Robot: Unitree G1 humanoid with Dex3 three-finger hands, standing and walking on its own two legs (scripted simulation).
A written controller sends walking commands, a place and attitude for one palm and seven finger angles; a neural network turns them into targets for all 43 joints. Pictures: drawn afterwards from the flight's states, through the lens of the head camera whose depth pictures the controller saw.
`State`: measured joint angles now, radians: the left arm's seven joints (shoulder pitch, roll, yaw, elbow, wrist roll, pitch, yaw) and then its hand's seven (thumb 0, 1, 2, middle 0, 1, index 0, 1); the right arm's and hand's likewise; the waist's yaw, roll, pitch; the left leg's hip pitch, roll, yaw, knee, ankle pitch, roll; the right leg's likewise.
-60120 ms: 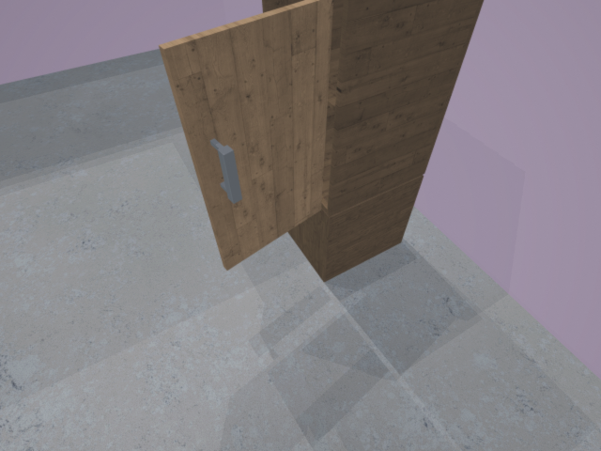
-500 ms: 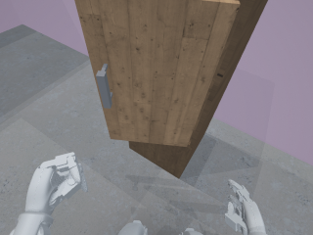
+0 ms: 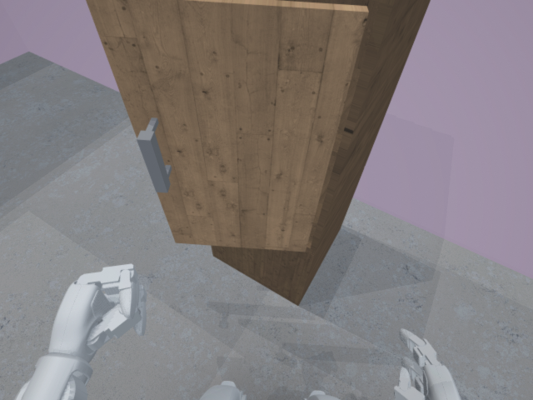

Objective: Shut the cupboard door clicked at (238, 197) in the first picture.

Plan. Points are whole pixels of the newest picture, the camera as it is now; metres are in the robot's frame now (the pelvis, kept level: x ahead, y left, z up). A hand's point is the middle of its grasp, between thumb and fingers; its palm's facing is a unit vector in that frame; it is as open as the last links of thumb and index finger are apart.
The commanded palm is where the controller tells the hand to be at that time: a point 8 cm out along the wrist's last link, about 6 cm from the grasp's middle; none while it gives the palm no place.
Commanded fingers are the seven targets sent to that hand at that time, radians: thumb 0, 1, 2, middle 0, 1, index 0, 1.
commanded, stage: raise the hand and make a fist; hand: left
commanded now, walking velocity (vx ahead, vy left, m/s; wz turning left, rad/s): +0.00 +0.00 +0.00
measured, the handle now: (158, 156) +0.49 +0.22 +0.07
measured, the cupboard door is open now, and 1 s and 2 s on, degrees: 28 28 28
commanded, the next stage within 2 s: bring the fist close to the handle in 0.14 s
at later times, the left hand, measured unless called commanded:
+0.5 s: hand (146, 287) +0.25 +0.18 +0.07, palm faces +0.00 -1.00 -0.05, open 3.1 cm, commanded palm +0.24 +0.23 +0.07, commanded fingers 0.00 0.90 0.90 -1.30 -1.50 -1.30 -1.50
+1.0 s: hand (160, 231) +0.34 +0.18 +0.07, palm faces -0.01 -1.00 -0.02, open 3.1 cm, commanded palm +0.32 +0.24 +0.07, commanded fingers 0.00 0.90 0.90 -1.30 -1.50 -1.30 -1.50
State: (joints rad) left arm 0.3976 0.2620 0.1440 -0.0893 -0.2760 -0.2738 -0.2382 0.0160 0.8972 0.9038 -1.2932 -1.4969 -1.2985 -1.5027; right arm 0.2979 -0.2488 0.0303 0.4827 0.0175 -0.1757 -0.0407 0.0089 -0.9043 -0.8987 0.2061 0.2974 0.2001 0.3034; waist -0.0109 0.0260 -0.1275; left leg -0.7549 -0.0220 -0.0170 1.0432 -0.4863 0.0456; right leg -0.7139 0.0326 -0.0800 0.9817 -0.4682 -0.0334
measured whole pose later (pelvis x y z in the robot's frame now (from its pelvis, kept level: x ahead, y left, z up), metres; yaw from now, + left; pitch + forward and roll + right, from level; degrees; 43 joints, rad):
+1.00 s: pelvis +0.00 +0.00 +0.00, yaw -1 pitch +13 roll -2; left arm -0.11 0.27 0.20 0.35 -0.25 -0.32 -0.22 0.02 0.90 0.90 -1.30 -1.50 -1.30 -1.50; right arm 0.28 -0.25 0.02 0.57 0.03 -0.12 -0.04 0.01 -0.91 -0.90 0.20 0.30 0.20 0.30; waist -0.03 0.02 -0.12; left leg -0.77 -0.02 0.00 1.01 -0.48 0.04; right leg -0.74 0.03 -0.06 0.97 -0.46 -0.04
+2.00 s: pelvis -0.01 -0.01 +0.00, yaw -1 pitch +15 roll -2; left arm -0.53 0.40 0.30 0.83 -0.22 -0.39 -0.34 0.02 0.90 0.90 -1.30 -1.50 -1.30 -1.50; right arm 0.27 -0.26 0.03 0.60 0.04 -0.05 -0.05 0.00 -0.91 -0.90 0.21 0.30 0.20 0.30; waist -0.07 0.01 -0.11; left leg -0.84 -0.01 -0.01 1.03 -0.46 0.03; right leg -0.81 0.05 -0.07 0.99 -0.44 -0.05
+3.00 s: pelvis +0.00 +0.01 -0.02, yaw -3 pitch +23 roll -4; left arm -0.99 0.57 0.32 1.22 -0.11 -0.34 -0.47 0.01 0.90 0.90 -1.29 -1.50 -1.30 -1.50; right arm 0.38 -0.27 0.04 0.62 0.02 0.03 -0.02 0.00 -0.91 -0.90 0.21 0.30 0.20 0.30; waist -0.21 0.03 -0.12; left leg -1.02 0.01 0.01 1.12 -0.50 0.06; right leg -0.99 0.06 -0.05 1.04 -0.45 -0.03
